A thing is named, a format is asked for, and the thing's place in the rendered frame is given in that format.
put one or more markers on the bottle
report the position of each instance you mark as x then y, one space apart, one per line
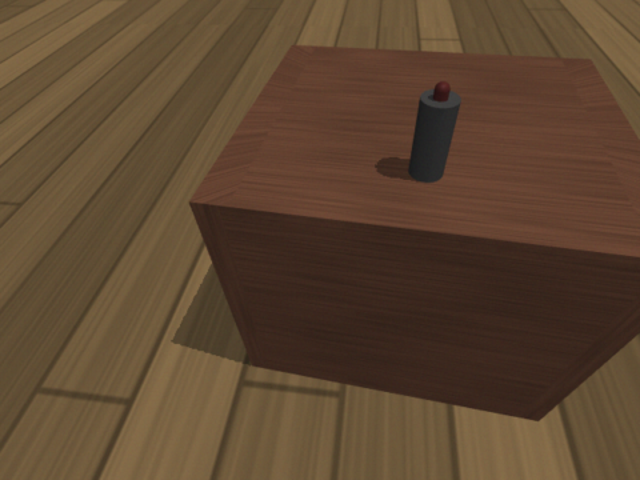
436 119

